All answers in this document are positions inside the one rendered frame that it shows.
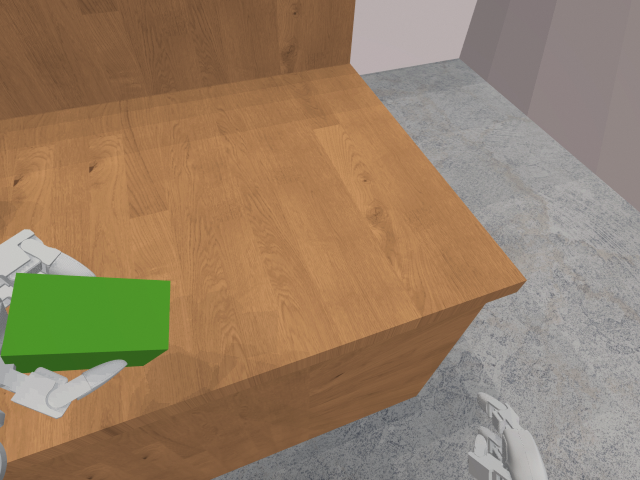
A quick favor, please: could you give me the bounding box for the table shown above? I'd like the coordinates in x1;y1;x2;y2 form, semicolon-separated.
0;0;527;480

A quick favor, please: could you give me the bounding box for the sponge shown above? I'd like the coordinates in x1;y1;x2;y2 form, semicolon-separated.
1;273;170;373

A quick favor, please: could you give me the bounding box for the right robot hand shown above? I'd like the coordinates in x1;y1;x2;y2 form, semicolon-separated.
468;392;548;480

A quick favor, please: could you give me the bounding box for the left robot hand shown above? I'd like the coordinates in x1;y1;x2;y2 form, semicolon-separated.
0;229;128;419

